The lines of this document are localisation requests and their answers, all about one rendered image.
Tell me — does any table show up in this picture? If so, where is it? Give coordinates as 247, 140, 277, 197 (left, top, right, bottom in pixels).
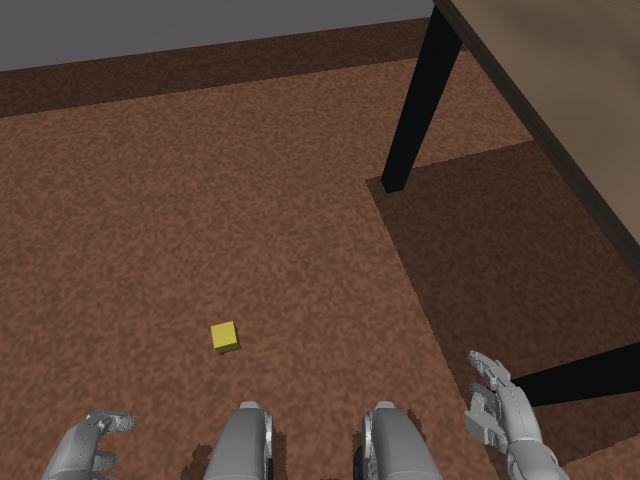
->
381, 0, 640, 407

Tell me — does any right robot arm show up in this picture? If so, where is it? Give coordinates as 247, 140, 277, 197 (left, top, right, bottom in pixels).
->
505, 440, 570, 480

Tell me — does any left robot hand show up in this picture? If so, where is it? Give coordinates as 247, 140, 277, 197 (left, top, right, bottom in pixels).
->
41, 408, 136, 480

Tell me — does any cube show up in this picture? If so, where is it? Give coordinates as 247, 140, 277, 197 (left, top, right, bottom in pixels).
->
211, 321, 240, 353

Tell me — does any right robot hand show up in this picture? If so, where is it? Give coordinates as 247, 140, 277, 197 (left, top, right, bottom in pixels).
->
464, 350, 543, 456

